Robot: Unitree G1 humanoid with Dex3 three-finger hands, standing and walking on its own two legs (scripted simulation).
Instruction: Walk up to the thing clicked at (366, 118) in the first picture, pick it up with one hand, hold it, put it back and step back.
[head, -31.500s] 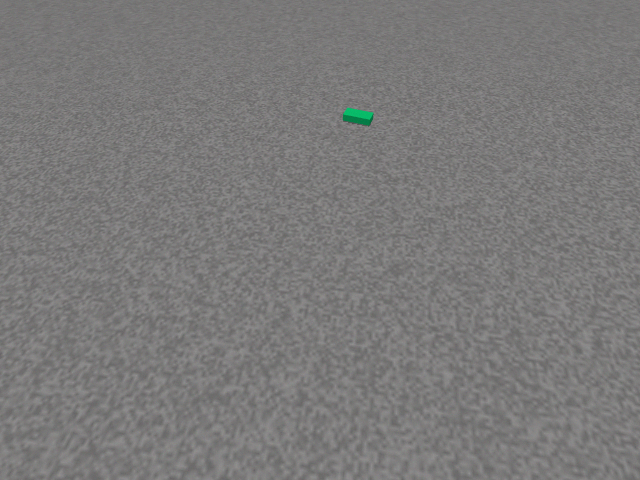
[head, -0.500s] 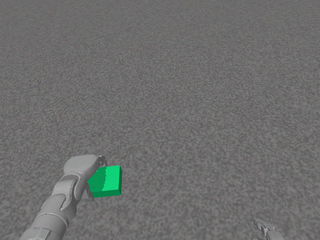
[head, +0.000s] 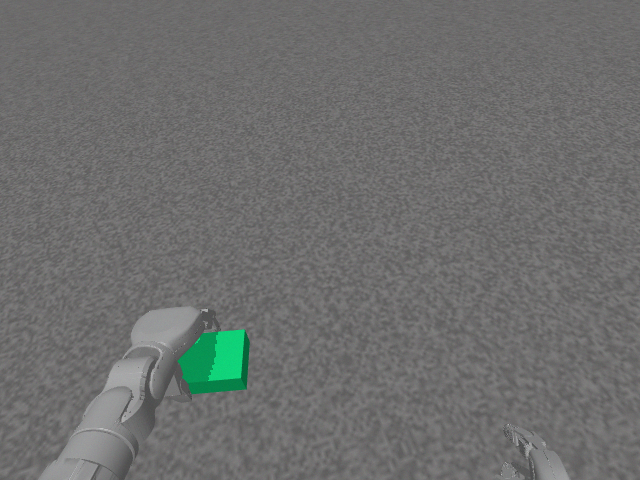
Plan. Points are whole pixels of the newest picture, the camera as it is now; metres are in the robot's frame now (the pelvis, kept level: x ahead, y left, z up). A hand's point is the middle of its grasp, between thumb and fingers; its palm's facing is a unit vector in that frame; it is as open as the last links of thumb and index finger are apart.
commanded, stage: hold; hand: left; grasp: from above
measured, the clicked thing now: (192, 363) +0.30 +0.22 -0.07
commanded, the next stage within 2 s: crouch in 0.54 s
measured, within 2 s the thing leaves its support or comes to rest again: neither
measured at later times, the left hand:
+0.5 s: hand (184, 356) +0.30 +0.22 -0.04, palm faces -0.44 -0.06 -0.89, open 10.3 cm
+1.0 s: hand (195, 375) +0.30 +0.22 -0.10, palm faces -0.46 -0.02 -0.89, open 10.3 cm
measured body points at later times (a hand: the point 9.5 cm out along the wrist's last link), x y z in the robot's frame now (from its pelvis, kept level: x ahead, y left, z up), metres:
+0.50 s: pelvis +0.01 +0.00 +0.00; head +0.02 -0.02 +0.45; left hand +0.32 +0.22 +0.02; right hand +0.15 -0.26 -0.11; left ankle +0.02 +0.12 -0.73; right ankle +0.01 -0.13 -0.73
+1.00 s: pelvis +0.00 +0.00 -0.02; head +0.05 +0.00 +0.43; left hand +0.32 +0.22 -0.05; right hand +0.13 -0.27 -0.13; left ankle +0.02 +0.12 -0.73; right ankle +0.01 -0.13 -0.73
